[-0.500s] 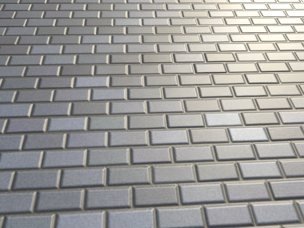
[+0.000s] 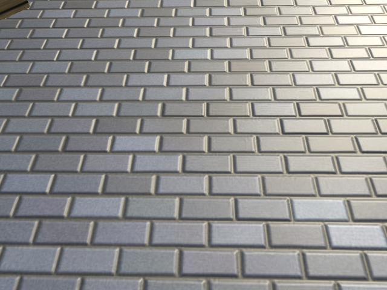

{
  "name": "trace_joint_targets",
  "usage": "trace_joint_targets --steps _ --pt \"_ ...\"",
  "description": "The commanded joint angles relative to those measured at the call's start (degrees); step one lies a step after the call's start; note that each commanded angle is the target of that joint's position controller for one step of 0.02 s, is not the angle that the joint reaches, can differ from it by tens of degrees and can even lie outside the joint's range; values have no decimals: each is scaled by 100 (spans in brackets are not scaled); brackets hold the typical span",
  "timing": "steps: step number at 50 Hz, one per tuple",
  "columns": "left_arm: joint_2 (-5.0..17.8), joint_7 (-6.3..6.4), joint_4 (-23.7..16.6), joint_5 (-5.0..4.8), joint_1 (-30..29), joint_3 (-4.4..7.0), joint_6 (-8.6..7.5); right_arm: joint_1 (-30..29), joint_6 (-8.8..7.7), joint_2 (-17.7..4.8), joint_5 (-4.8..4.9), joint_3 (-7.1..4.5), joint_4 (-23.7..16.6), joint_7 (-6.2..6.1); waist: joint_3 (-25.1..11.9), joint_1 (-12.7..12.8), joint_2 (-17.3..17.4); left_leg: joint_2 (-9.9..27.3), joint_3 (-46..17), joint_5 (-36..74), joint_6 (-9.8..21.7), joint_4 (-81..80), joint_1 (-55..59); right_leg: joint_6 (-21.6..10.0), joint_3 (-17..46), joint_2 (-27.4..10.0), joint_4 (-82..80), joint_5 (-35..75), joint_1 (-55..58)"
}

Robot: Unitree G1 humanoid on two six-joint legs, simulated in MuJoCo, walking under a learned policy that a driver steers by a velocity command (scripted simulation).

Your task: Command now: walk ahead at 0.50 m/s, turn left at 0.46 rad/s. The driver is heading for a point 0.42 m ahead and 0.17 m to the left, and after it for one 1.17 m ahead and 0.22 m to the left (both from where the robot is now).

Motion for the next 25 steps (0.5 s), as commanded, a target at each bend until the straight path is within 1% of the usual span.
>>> trace_joint_targets --steps 1,2,3,4,6,8,10,12,14,15,16,17,18,19,20,21,22,23,24,25 --pt "549 29 -33 48 305 155 -61 -117 24 -437 -9 -180 -507 -16 -222 203 -992 680 -286 617 -5 242 -1506 -808 1592 -1548 -1818 -265 1388" --pt "510 32 -3 51 242 162 -88 -107 97 -318 -9 -176 -504 -14 -139 162 -871 693 -244 731 -10 203 -1426 -802 1263 -1458 -1953 3 1221" --pt "658 40 49 62 230 203 -118 -147 152 -220 -9 -163 -596 -11 -79 88 -900 735 -239 879 -59 103 -1475 -902 1081 -1569 -2052 260 1097" --pt "705 52 91 58 237 230 -140 -240 187 -213 -34 -165 -660 -10 -9 81 -766 766 -271 1049 -101 -61 -1591 -954 885 -1580 -2118 498 1098" --pt "795 94 190 78 333 271 -133 -479 202 -219 -55 -176 -767 12 54 114 -607 753 -275 1541 -148 -565 -1793 -957 477 -1532 -2168 786 1236" --pt "881 129 238 64 360 293 -101 -749 170 -166 -66 -151 -858 91 105 183 -545 710 -137 2143 -135 -1280 -1731 -877 33 -1431 -2173 1039 1342" --pt "988 163 283 35 467 322 -58 -1170 140 -94 -76 -106 -996 179 200 340 -475 649 119 2514 -99 -1894 -1587 -830 -281 -1412 -2197 1079 1426" --pt "1087 179 357 -14 646 358 -1 -1542 141 -76 -78 -79 -1156 249 319 476 -417 605 283 2543 -36 -2306 -1608 -802 -452 -1504 -2165 1103 1712" --pt "1173 176 435 -83 789 395 74 -1793 158 -124 -73 -81 -1314 304 410 527 -422 563 375 2328 69 -2591 -1696 -729 -564 -1623 -2018 1260 2132" --pt "1219 173 463 -117 825 416 118 -1860 167 -166 -76 -93 -1383 329 424 512 -441 508 453 2118 141 -2687 -1691 -682 -624 -1677 -1873 1513 2333" --pt "1284 173 471 -149 808 438 160 -1849 177 -226 -83 -120 -1436 348 380 444 -486 401 571 1847 233 -2758 -1552 -626 -706 -1705 -1634 2107 2481" --pt "1372 180 458 -180 759 465 198 -1734 192 -318 -91 -167 -1462 356 235 324 -578 228 738 1540 343 -2774 -1246 -563 -794 -1703 -1262 3057 2585" --pt "1449 187 441 -216 700 489 242 -1407 213 -451 -90 -245 -1422 351 -18 103 -669 -1 921 1259 469 -2774 -734 -498 -883 -1667 -664 4009 2617" --pt "1458 186 415 -251 582 487 292 -655 225 -655 -68 -382 -1240 329 -406 -355 -601 -296 1083 1382 647 -3063 261 -368 -1048 -1497 386 4511 2409" --pt "1300 197 385 -183 651 418 290 366 262 -1063 -42 -603 -941 237 -937 -802 -320 -399 788 1592 878 -3272 1929 -123 -1122 -1253 1879 3754 1456" --pt "519 154 110 128 1075 176 203 525 271 -1782 20 -739 -884 133 -1251 -330 1287 1076 -1907 1330 1699 -3539 3775 267 -1014 -421 4021 -907 -1021" --pt "546 91 -58 -10 866 99 -36 497 145 -1662 -33 -634 -1157 191 -2264 -354 1122 1854 -4543 -71 2449 -4721 4500 323 463 293 5110 -2644 -2137" --pt "1011 33 -202 -278 153 213 -196 370 39 -1197 -91 -491 -1132 238 -1634 -586 446 1767 -3964 91 2050 -5013 4171 155 825 -39 5212 -2146 -2744" --pt "959 33 -261 -298 -6 188 -282 131 -31 -1020 -97 -437 -1127 232 -1082 -428 255 1553 -3203 466 1821 -4948 3464 12 795 -293 4814 -1639 -2754" --pt "942 83 -161 -150 40 202 -298 -302 -53 -808 -95 -367 -1192 220 -705 -154 -109 1300 -2558 1118 1619 -4929 2615 15 816 -522 4289 -1260 -2359"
